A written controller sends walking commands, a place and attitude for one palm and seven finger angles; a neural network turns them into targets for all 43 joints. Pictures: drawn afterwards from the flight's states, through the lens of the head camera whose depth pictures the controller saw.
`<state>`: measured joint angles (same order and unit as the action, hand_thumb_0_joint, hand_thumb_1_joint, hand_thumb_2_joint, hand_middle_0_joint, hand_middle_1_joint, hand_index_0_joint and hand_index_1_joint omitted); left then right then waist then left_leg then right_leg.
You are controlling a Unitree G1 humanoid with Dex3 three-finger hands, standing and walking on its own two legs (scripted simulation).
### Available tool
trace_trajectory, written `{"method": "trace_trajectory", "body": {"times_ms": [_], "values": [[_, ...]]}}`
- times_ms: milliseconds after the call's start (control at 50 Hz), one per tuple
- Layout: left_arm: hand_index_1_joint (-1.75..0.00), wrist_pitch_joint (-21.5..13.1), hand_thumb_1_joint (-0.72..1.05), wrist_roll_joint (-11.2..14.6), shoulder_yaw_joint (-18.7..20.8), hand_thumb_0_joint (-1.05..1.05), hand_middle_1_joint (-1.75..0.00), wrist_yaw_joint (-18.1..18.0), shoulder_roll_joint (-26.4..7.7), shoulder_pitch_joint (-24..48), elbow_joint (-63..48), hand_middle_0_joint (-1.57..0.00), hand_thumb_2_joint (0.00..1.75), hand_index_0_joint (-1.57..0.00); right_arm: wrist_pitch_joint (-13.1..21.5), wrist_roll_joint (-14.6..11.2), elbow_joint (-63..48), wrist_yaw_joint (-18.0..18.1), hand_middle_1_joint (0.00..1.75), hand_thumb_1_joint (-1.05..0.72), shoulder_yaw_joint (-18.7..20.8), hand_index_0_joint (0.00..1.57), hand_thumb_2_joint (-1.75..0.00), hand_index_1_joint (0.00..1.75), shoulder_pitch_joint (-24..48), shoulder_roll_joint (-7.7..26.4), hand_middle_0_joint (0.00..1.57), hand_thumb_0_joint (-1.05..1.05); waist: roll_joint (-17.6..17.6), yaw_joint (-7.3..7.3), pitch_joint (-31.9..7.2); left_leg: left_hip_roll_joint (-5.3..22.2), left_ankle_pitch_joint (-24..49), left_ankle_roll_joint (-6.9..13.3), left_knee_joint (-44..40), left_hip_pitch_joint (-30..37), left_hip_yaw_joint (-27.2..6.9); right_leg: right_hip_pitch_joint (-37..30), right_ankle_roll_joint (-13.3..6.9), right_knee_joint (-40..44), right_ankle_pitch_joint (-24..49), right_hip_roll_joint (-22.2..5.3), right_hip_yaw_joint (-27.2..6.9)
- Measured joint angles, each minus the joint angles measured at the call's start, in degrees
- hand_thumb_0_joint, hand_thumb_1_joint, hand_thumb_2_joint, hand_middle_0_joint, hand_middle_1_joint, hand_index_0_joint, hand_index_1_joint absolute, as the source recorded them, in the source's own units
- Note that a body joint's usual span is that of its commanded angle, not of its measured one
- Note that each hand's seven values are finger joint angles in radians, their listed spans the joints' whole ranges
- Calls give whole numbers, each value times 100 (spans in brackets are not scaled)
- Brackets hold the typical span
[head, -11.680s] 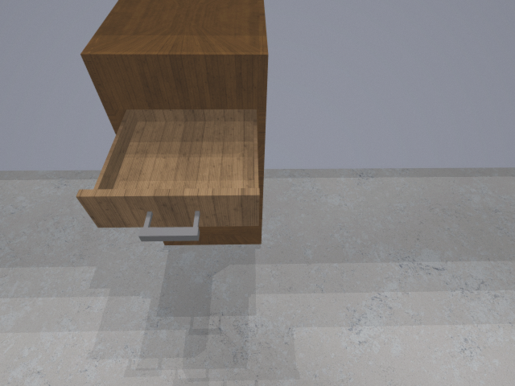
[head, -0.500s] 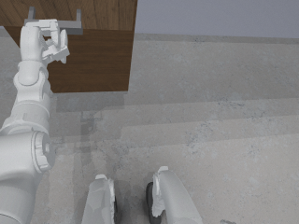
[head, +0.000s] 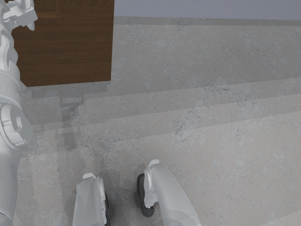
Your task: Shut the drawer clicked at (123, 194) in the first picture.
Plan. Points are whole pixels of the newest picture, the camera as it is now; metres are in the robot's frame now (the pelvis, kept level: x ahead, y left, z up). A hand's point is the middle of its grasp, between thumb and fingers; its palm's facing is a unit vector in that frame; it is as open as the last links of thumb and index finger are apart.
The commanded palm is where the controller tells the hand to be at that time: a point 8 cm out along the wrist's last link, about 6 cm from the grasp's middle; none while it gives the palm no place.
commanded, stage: push the drawer shut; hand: left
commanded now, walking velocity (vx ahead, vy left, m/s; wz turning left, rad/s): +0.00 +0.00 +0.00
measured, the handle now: out of the picture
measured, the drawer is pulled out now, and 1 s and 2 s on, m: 0.05 0.00 0.00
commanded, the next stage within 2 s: pull the fist back off the drawer in 0.26 s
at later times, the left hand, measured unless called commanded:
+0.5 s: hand out of the picture +0.65 +0.19 +0.06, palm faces +0.04 -1.00 -0.03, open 3.1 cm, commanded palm +0.65 +0.17 +0.06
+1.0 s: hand (25, 9) +0.60 +0.19 +0.06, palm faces +0.05 -1.00 +0.00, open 3.2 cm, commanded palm +0.57 +0.20 +0.06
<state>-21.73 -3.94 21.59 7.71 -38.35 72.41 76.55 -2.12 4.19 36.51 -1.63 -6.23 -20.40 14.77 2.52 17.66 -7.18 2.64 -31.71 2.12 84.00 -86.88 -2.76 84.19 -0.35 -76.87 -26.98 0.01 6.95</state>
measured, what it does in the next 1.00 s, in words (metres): stands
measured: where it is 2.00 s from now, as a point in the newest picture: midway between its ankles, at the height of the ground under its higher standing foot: (125, 210)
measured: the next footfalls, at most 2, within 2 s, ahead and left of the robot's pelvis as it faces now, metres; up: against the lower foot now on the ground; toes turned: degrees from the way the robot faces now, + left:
none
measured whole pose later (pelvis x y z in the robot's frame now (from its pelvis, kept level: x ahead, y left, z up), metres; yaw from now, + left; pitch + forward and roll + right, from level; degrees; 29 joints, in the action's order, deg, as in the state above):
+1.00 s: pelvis +0.04 +0.01 +0.03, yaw -1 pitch +33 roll -7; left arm -20.2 0.6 22.8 7.4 -29.3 56.8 61.2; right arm -4.6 3.4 34.8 -4.6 -3.6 -21.2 13.7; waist 2.5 13.6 -8.1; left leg 3.1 -33.8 2.5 77.1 -76.9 -1.3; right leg 74.8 0.6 -69.8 -28.3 1.0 5.3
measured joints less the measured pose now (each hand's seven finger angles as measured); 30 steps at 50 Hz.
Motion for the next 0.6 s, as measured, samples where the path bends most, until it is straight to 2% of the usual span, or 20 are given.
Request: {"method": "trace_trajectory", "body": {"times_ms": [440,500,600], "values": [[-160,635,61,-461,13,0,-160,85,-903,1224,173,-140,87,-140,-58,82,-153,-37,30,-91,-232,21,-89,30,-175,-92,20,0,46,438,172,59,-55,38,284,-607,-88,536,29,-140,22,66,72],[-160,725,62,-475,78,-1,-160,118,-919,1199,13,-140,86,-140,-107,84,-199,-69,30,-91,-224,21,-89,30,-236,-120,20,0,47,439,198,82,-74,45,298,-621,-79,553,38,-133,26,90,60],[-160,842,65,-322,270,-3,-160,164,-746,831,-367,-140,85,-140,-195,39,-248,-132,30,-91,-208,21,-89,30,-333,-175,20,0,49,342,216,124,-101,60,207,-473,-27,429,59,-29,38,134,6]]}}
